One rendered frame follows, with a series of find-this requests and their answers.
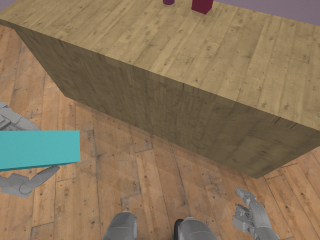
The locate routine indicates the right robot foot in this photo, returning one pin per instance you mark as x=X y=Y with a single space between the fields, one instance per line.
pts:
x=177 y=223

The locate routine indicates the right robot hand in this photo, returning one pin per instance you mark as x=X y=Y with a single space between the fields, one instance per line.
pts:
x=251 y=218

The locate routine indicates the left robot hand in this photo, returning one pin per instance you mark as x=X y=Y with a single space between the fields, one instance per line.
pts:
x=16 y=184

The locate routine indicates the robot right forearm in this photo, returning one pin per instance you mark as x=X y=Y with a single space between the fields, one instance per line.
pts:
x=265 y=233

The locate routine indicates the robot right shin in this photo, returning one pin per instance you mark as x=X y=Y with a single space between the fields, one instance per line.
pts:
x=188 y=218

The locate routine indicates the table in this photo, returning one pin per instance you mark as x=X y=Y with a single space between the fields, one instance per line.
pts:
x=237 y=86

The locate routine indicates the sponge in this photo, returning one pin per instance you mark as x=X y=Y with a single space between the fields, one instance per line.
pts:
x=28 y=149

